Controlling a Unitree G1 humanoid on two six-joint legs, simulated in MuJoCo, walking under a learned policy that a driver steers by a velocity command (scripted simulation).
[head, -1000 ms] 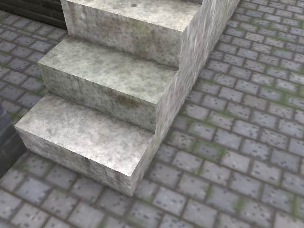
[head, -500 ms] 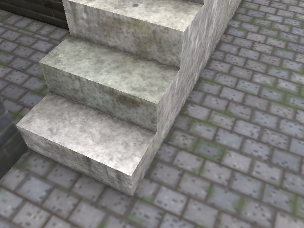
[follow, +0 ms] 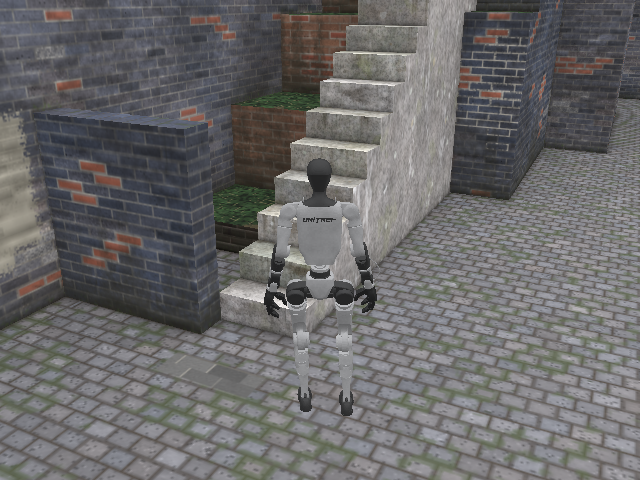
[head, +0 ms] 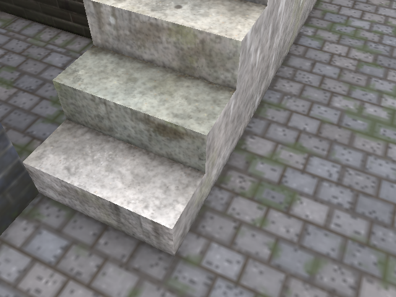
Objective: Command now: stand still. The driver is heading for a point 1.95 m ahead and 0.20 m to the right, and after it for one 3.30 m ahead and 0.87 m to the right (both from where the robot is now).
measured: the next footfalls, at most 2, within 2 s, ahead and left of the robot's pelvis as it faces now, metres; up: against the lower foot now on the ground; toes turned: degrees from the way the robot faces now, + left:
right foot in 1.06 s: +0.14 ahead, -0.18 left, +0.00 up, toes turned -4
left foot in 1.38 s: +0.14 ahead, +0.06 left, +0.00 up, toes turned +0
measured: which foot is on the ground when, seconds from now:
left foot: down 0.00-1.00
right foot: down 0.00-0.74, up 0.76-1.00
